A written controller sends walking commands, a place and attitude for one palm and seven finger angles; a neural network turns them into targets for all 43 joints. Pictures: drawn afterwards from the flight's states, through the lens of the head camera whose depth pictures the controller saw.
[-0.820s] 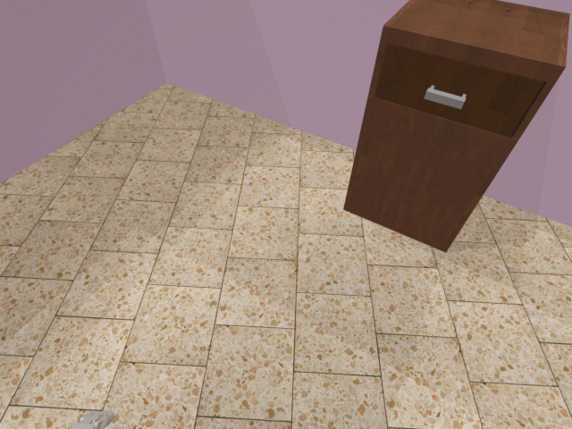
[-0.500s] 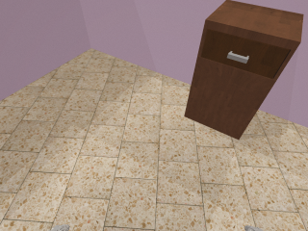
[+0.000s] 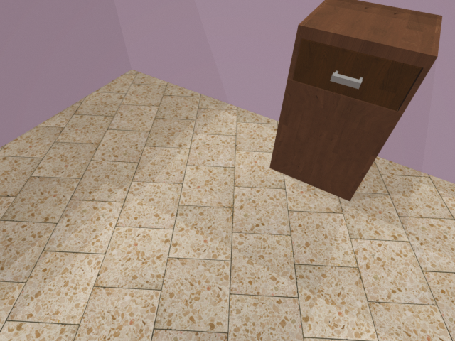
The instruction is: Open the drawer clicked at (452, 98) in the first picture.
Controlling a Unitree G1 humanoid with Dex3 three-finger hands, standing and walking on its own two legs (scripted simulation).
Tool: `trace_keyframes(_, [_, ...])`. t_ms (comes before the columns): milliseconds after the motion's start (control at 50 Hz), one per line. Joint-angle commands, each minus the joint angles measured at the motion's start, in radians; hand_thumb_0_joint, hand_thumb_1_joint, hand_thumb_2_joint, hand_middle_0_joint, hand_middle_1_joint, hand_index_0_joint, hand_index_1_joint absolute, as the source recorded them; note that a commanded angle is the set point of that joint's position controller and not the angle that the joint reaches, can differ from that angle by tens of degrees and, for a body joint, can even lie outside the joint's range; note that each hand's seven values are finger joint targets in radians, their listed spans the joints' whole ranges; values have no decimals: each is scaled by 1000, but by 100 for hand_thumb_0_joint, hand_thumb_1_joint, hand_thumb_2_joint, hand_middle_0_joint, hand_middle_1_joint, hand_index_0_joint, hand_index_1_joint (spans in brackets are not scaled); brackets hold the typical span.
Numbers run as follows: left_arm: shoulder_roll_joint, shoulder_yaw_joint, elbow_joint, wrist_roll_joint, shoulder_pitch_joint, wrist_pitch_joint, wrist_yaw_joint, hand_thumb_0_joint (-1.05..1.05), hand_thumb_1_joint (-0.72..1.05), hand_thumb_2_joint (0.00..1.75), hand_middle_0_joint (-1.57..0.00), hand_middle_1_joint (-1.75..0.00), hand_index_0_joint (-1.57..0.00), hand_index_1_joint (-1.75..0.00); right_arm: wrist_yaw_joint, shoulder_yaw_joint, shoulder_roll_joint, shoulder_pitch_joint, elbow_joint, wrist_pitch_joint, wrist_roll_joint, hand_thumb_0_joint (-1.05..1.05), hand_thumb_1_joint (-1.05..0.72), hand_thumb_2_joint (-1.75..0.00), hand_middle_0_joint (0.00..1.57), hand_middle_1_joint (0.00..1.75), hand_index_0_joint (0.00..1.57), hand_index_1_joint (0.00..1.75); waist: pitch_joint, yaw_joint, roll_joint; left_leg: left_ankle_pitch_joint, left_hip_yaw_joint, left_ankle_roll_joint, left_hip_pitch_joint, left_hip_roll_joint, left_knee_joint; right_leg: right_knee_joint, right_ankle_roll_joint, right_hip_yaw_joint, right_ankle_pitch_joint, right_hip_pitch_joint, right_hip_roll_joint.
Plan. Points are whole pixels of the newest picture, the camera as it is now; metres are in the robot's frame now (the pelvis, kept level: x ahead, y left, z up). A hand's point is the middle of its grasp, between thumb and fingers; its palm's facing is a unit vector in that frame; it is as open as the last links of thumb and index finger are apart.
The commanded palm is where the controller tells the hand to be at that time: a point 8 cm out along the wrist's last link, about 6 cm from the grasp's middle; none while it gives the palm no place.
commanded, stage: look at it before walking up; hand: left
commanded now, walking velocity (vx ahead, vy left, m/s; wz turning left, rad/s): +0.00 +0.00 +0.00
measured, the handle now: (347, 78) +1.07 -0.42 -0.08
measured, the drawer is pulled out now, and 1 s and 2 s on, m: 0.00 0.00 0.00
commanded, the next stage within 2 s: walk to a spot facing it in 0.62 s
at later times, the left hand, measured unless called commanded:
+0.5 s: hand out of the picture +0.07 +0.24 -0.16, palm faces -0.03 -0.94 -0.33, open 7.4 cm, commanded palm none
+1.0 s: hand out of the picture +0.07 +0.21 -0.17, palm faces -0.11 -0.95 -0.28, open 7.4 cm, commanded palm none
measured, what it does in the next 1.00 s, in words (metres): stands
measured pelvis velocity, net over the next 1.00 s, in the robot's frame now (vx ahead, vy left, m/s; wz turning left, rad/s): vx -0.01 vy -0.01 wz -0.11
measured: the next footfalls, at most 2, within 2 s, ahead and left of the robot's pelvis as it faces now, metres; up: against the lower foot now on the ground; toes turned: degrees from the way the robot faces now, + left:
left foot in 1.56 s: +0.21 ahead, +0.09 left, +0.00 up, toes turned -20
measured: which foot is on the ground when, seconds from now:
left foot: down 0.00-1.00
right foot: down 0.00-1.00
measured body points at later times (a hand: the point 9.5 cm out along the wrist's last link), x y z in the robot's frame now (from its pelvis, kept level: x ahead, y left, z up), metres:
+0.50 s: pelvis +0.00 +0.00 +0.00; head +0.01 +0.00 +0.45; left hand +0.07 +0.29 -0.13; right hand +0.08 -0.30 -0.13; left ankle +0.00 +0.12 -0.74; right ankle +0.01 -0.12 -0.74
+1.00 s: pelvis -0.01 -0.01 -0.01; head +0.02 -0.01 +0.44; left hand +0.08 +0.26 -0.15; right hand +0.05 -0.29 -0.15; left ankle +0.00 +0.12 -0.74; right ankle +0.01 -0.12 -0.74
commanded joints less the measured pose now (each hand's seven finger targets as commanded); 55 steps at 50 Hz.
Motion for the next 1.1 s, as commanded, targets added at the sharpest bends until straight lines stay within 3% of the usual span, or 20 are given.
trace_keyframes(0, [202,38,-66,1,-42,-24,10,0,90,90,-20,-30,-20,-30,-12,-38,-205,-59,-69,-25,-4,0,-90,-90,20,30,20,30,-72,9,8,97,-101,35,2,111,-69,-74,-38,104,74,10,-114])
trace_keyframes(200, [200,38,-65,4,-43,-23,8,0,90,90,-20,-30,-20,-30,-11,-39,-204,-61,-66,-24,-4,0,-90,-90,20,30,20,30,-51,7,6,58,-104,34,-2,110,-83,-89,-36,112,22,-16,-107])
trace_keyframes(480, [200,38,-58,3,-35,-26,10,0,90,90,-20,-30,-20,-30,-13,-38,-205,-60,-63,-27,-2,0,-90,-90,20,30,20,30,-91,6,17,145,-94,32,34,119,-74,-72,-36,104,138,16,-111])
trace_keyframes(720, [206,40,-58,4,-39,-25,8,0,90,90,-20,-30,-20,-30,-15,-37,-208,-63,-63,-26,-3,0,-90,-90,20,30,20,30,-68,7,9,122,-83,29,40,121,-77,-86,-39,117,128,-4,-107])
trace_keyframes(740, [194,42,-63,4,-38,-20,8,0,90,90,-20,-30,-20,-30,-17,-38,-196,-49,-66,-23,-4,0,-90,-90,20,30,20,30,-76,3,5,137,-69,25,48,124,-57,-70,-40,123,166,-10,-104])
trace_keyframes(780, [113,31,-67,4,6,3,13,0,90,90,-20,-30,-20,-30,-21,-28,-102,1,-68,-9,-5,0,-90,-90,20,30,20,30,-84,-1,-9,152,-28,11,46,127,-9,-23,-33,135,231,-34,-103])
trace_keyframes(800, [95,30,-75,4,23,14,14,0,90,90,-20,-30,-20,-30,-24,-27,-83,17,-77,0,-5,0,-90,-90,20,30,20,30,-70,-1,-11,141,-13,5,33,129,9,-5,-31,144,243,-55,-100])
trace_keyframes(880, [100,51,-135,10,49,33,8,0,90,90,-20,-30,-20,-30,-32,-54,-94,35,-136,16,-6,0,-90,-90,20,30,20,30,-74,-3,-12,91,8,13,9,148,73,76,-40,176,252,-129,-78])
trace_keyframes(1000, [83,70,-209,16,65,42,-2,0,90,90,-20,-30,-20,-30,-32,-79,-82,26,-206,21,-7,0,-90,-90,20,30,20,30,-69,-1,22,-77,10,27,-47,177,122,156,-47,219,131,-246,-43])
trace_keyframes(1020, [76,73,-213,16,80,41,-5,0,90,90,-20,-30,-20,-30,-30,-81,-81,28,-212,20,-10,0,-90,-90,20,30,20,30,-87,4,30,-164,-1,33,-39,186,113,166,-47,216,37,-259,-27])
trace_keyframes(1060, [57,78,-228,20,98,40,-16,0,90,90,-20,-30,-20,-30,-20,-88,-98,28,-222,19,-14,0,-90,-90,20,30,20,30,-73,17,78,-436,-60,57,-73,228,49,208,-43,182,-293,-297,25])
trace_keyframes(1080, [42,83,-229,20,124,42,-21,0,90,90,-20,-30,-20,-30,-15,-95,-117,8,-228,17,-16,0,-90,-90,20,30,20,30,-47,34,138,-540,-96,76,-127,275,-6,295,-32,123,-354,-296,56])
